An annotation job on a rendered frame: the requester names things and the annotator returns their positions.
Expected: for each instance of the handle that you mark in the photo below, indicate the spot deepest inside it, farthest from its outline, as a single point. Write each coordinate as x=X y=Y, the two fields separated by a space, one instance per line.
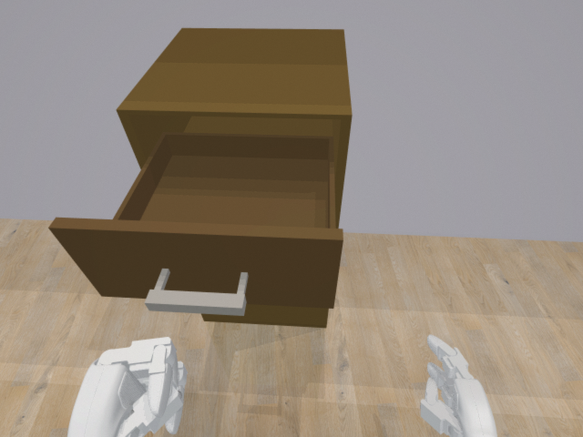
x=159 y=299

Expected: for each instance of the drawer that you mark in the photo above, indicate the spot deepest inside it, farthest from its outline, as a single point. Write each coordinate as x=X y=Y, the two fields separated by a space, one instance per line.
x=210 y=206

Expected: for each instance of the cabinet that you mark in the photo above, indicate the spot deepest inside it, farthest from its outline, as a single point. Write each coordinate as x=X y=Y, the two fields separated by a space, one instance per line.
x=291 y=82

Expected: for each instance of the robot left hand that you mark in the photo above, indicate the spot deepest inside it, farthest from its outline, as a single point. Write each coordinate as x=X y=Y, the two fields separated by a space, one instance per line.
x=145 y=378

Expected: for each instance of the robot right hand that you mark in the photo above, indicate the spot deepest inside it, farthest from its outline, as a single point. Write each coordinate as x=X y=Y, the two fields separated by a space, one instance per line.
x=465 y=411

